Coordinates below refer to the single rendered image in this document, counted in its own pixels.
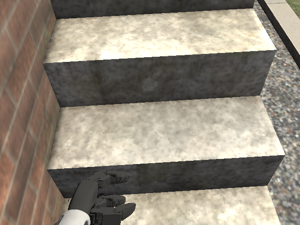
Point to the left robot hand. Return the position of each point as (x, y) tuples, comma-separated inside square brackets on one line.
[(102, 209)]

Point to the left robot forearm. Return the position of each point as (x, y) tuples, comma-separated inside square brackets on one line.
[(74, 217)]

